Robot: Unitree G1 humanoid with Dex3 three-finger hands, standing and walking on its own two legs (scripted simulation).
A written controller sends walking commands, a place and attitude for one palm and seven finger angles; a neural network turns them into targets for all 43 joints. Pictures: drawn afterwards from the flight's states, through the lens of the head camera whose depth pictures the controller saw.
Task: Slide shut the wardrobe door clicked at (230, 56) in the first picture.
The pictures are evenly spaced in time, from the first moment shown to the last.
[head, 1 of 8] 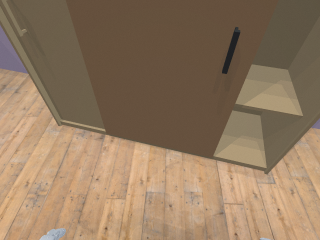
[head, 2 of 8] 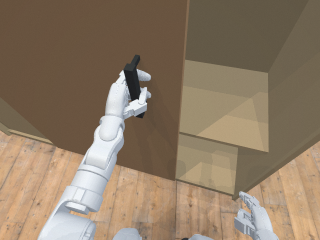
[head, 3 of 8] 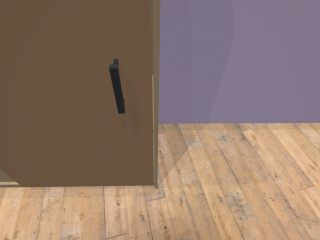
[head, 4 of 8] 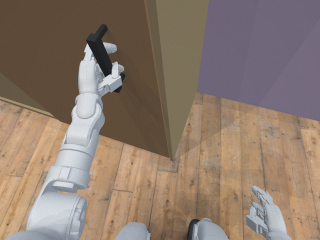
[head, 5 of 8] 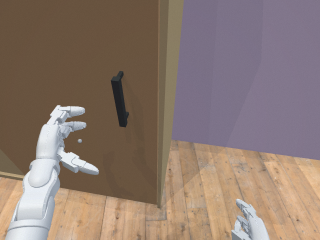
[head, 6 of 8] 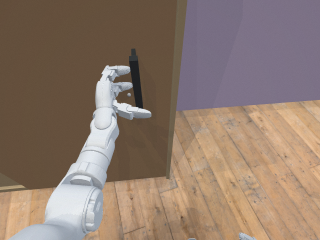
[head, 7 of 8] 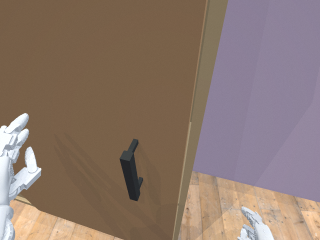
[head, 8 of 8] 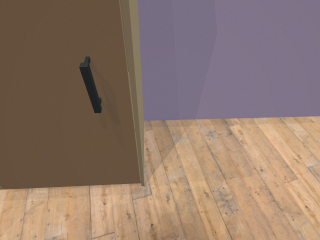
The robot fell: no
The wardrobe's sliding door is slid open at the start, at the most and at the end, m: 0.37 0.37 0.00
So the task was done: yes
